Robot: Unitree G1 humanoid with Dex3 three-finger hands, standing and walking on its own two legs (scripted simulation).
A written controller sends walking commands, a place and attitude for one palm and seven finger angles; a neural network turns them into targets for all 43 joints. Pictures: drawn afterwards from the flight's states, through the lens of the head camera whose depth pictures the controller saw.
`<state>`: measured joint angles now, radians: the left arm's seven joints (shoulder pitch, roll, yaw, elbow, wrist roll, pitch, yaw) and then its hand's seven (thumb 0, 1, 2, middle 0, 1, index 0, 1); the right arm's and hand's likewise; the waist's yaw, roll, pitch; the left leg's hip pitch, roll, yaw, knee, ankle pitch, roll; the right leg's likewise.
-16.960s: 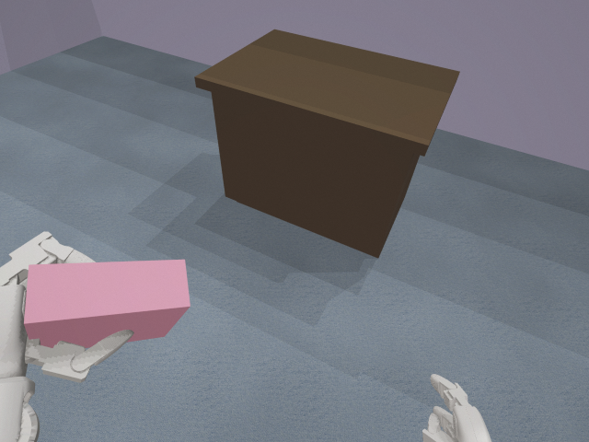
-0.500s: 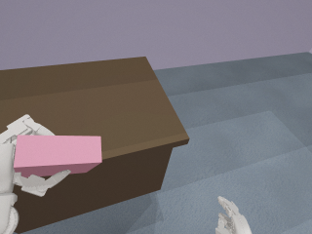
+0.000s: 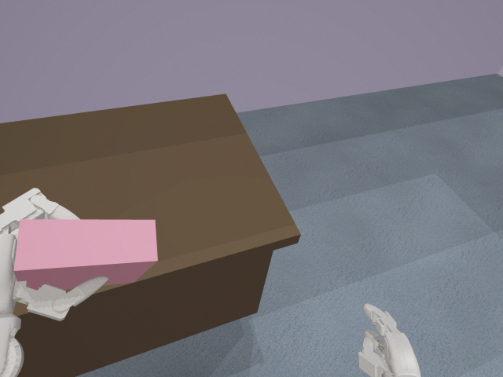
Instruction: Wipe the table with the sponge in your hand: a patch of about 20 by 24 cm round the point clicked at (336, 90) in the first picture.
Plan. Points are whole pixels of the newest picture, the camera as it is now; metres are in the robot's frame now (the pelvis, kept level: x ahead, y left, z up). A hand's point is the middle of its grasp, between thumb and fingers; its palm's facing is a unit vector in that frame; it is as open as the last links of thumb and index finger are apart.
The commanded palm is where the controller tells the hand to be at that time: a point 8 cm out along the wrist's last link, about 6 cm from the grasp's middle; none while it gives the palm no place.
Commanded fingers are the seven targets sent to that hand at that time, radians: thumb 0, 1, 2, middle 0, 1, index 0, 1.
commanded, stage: come to a stop and stand still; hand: left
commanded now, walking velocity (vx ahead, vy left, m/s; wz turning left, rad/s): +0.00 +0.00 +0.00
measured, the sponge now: (108, 255) +0.23 +0.21 +0.12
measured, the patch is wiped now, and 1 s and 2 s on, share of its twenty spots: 0.00 0.00 0.00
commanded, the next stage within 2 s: look again from close up in 0.10 s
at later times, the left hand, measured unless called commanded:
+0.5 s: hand (68, 264) +0.20 +0.24 +0.14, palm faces +0.38 -0.85 -0.36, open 9.6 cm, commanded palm +0.15 +0.27 +0.17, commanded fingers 0.00 0.10 1.30 -1.20 -1.60 -1.20 -1.60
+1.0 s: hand (59, 237) +0.23 +0.26 +0.15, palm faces +0.40 -0.83 -0.39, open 9.5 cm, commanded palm +0.17 +0.29 +0.17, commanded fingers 0.00 0.10 1.30 -1.20 -1.60 -1.20 -1.60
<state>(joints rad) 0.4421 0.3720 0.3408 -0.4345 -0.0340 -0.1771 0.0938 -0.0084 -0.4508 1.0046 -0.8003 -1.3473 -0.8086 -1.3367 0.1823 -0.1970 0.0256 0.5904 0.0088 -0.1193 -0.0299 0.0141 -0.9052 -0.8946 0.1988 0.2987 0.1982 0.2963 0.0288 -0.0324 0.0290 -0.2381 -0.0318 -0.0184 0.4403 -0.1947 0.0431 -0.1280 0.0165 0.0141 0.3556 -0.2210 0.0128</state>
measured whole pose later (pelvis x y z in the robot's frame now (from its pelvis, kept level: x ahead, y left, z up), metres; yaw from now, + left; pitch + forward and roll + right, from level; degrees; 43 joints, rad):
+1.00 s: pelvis +0.02 +0.01 -0.01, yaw +1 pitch +0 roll -1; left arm 0.43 0.38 0.35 -0.46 -0.03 -0.20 0.10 -0.01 -0.45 1.01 -0.80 -1.35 -0.81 -1.34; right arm 0.22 -0.20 0.01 0.60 0.01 -0.10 -0.03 0.02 -0.91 -0.89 0.20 0.30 0.20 0.30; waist 0.01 -0.02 0.01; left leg -0.30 -0.07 -0.03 0.60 -0.30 0.07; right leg -0.19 -0.01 0.00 0.54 -0.36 0.02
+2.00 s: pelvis +0.06 +0.05 -0.01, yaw +0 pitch +0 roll +2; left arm 0.47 0.32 0.31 -0.51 -0.02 -0.19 0.12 -0.01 -0.45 1.01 -0.80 -1.35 -0.81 -1.34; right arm 0.22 -0.24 -0.02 0.62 -0.01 -0.11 -0.05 0.02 -0.91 -0.89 0.20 0.30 0.20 0.30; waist 0.01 -0.07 0.03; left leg -0.28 0.05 0.01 0.57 -0.28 0.04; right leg -0.29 -0.08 -0.09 0.57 -0.27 -0.01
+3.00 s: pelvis +0.03 +0.09 -0.01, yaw -2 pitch -2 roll -1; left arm 0.35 0.37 0.38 -0.43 -0.03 -0.24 0.12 -0.01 -0.45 1.01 -0.80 -1.35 -0.81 -1.34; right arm 0.24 -0.20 0.02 0.62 0.00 -0.21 -0.03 0.02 -0.91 -0.89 0.20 0.30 0.20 0.30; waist 0.05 -0.05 0.09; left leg -0.25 0.06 0.04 0.51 -0.22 -0.02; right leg -0.24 -0.05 -0.06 0.44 -0.16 0.03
